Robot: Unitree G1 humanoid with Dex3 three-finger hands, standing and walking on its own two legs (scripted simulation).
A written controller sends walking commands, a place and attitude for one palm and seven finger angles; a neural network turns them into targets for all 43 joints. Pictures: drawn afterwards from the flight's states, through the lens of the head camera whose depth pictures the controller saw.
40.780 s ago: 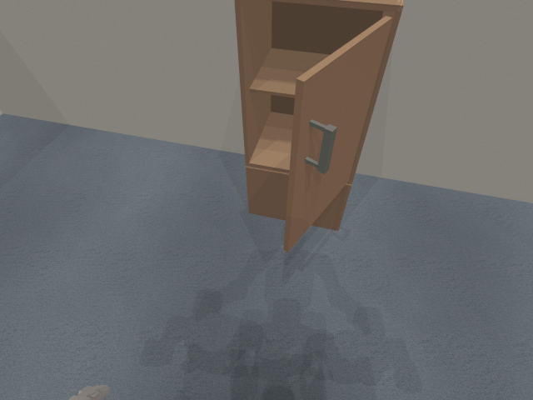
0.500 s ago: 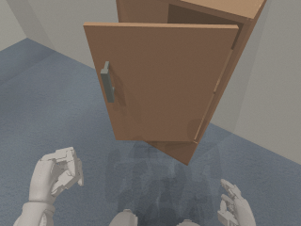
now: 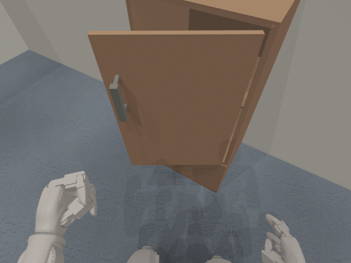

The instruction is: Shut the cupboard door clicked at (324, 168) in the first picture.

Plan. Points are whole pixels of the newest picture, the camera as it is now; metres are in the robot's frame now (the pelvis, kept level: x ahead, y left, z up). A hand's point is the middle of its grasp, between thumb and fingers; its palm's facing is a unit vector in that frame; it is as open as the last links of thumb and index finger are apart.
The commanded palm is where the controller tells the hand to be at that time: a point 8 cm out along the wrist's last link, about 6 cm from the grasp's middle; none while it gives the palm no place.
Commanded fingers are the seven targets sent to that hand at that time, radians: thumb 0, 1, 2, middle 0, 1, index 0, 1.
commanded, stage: bring the fist close to the handle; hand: left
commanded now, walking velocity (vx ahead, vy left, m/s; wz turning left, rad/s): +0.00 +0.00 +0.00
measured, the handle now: (120, 99) +0.51 +0.19 +0.07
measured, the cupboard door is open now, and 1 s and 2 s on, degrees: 31 31 30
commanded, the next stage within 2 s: push the door shut along its arc in 1.48 s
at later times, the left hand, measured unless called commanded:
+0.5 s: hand (109, 166) +0.30 +0.17 +0.07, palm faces +0.04 -1.00 -0.02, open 3.1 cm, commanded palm +0.28 +0.22 +0.07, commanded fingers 0.00 0.90 0.90 -1.30 -1.50 -1.30 -1.50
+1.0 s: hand (130, 134) +0.39 +0.14 +0.07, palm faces +0.05 -1.00 -0.02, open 3.1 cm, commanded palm +0.37 +0.19 +0.07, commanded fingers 0.00 0.90 0.90 -1.30 -1.50 -1.30 -1.50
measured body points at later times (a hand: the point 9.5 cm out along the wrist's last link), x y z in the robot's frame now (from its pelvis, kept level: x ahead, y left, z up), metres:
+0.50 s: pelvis +0.00 +0.01 +0.00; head +0.05 +0.00 +0.45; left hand +0.30 +0.22 +0.07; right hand +0.16 -0.23 -0.09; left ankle +0.04 +0.13 -0.67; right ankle +0.01 -0.11 -0.67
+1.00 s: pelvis +0.00 +0.01 +0.00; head +0.06 +0.00 +0.45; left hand +0.38 +0.19 +0.07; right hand +0.12 -0.24 -0.11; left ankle +0.04 +0.13 -0.67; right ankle +0.01 -0.11 -0.67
